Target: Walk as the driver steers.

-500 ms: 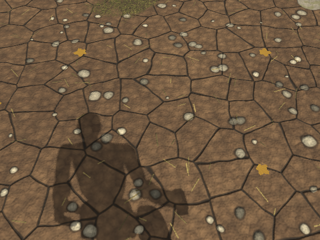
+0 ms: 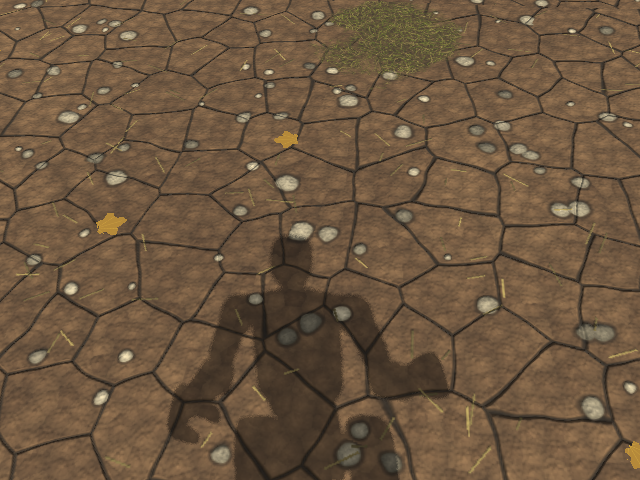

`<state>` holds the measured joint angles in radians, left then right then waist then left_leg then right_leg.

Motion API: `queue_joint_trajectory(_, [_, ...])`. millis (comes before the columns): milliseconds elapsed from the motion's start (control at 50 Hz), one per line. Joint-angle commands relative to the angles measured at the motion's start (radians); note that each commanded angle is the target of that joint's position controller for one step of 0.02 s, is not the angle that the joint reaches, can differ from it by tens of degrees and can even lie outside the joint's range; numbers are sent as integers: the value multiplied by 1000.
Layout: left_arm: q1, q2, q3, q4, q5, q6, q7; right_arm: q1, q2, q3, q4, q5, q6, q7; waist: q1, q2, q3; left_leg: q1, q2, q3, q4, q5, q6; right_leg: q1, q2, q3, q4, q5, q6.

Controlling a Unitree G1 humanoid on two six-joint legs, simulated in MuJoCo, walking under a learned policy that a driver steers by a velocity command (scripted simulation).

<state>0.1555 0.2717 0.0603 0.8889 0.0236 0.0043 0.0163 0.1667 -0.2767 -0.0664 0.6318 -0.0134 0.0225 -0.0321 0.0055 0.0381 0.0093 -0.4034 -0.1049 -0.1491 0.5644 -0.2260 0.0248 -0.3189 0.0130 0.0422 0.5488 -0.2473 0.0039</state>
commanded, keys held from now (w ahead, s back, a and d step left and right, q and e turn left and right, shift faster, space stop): no key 0.12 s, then w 0.08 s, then no key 0.80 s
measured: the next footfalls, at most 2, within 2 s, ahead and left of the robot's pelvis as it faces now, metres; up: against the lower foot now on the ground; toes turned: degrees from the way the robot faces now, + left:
right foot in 1.94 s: +0.46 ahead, -0.11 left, +0.00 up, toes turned -9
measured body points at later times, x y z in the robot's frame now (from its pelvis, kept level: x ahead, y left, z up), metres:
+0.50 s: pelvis +0.07 +0.01 +0.00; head +0.08 +0.01 +0.45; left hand +0.17 +0.28 -0.13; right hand +0.21 -0.23 -0.11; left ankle +0.04 +0.12 -0.73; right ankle +0.01 -0.13 -0.73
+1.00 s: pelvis +0.04 +0.01 +0.00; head +0.05 +0.01 +0.45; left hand +0.09 +0.27 -0.14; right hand +0.17 -0.25 -0.12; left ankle +0.04 +0.12 -0.73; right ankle +0.01 -0.13 -0.73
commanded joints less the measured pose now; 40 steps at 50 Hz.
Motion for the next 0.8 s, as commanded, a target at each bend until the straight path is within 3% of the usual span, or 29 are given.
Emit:
queue_joint_trajectory(20, [-103,104,7,-85,10,-25,4,29,-105,-22,-82,-7,-24,7,-59,-249,-37,55,61,22,74,-167,-20,9,-284,311,-256,108,-207])
queue_joint_trajectory(40, [-102,103,7,-84,-1,-29,6,18,-101,-23,-71,-8,-26,8,-49,-213,-46,66,62,34,50,-118,-23,41,-246,264,-227,134,-179])
queue_joint_trajectory(80, [-62,141,15,-70,-19,-36,7,-4,-82,-19,-68,-12,-22,12,-30,-179,-51,105,79,42,-20,13,-19,89,-201,203,-177,204,-139])
queue_joint_trajectory(120, [-25,124,8,-60,-16,-37,4,2,-72,-12,-69,-5,-15,18,-25,-153,-69,188,100,33,-44,172,-6,82,-155,153,-136,226,-104])
queue_joint_trajectory(140, [21,110,3,-52,-10,-41,-3,15,-76,-11,-66,-3,-12,17,-6,-135,-100,242,104,36,-25,184,4,65,-124,134,-139,105,-84])
queue_joint_trajectory(160, [38,102,-2,-48,-13,-43,-9,32,-76,-14,-48,1,-8,19,1,-108,-105,238,83,55,0,66,10,58,-96,104,-159,-31,-73])
queue_joint_trajectory(200, [40,146,13,-43,-31,-36,-10,44,-62,-12,-38,7,-13,25,1,-162,-21,100,37,114,60,-186,18,67,-131,157,-191,-318,-119])
queue_joint_trajectory(220, [29,142,10,-52,-32,-35,-5,15,-61,-9,-48,11,-24,24,6,-159,49,43,46,122,78,-145,21,50,-181,221,-214,-295,-150])
queue_joint_trajectory(240, [2,129,4,-62,-27,-35,1,10,-53,-6,-49,11,-37,24,-8,-144,73,56,73,113,54,-66,27,29,-203,234,-192,-181,-160])
queue_joint_trajectory(280, [-17,106,1,-81,-19,-44,9,41,-76,-12,-29,-2,-55,23,1,-44,26,139,100,54,4,227,29,38,-88,85,-51,55,-98])
queue_joint_trajectory(320, [32,91,1,-67,-23,-47,9,43,-87,-15,-27,4,-60,27,27,56,-56,200,137,-25,-12,404,65,66,-10,-17,67,153,-29])
queue_joint_trajectory(360, [39,75,-2,-54,-26,-37,5,41,-60,-2,-26,6,-63,33,29,52,-89,221,177,-77,-20,514,99,95,-22,1,72,177,-2])
queue_joint_trajectory(480, [20,92,3,-17,-34,-3,-4,48,-79,-1,4,10,-58,33,17,-5,-117,259,161,-33,6,640,71,166,-42,22,28,284,-7])
queue_joint_trajectory(620, [-2,96,7,29,-29,14,6,19,-65,2,44,8,-45,29,14,-30,-69,243,140,-6,-33,462,53,179,-46,21,-31,246,-7])
queue_joint_trajectory(800, [1,100,7,88,-25,10,22,-8,-64,3,112,7,-38,18,13,-27,-18,225,119,20,-81,278,28,166,-46,19,-83,165,-5])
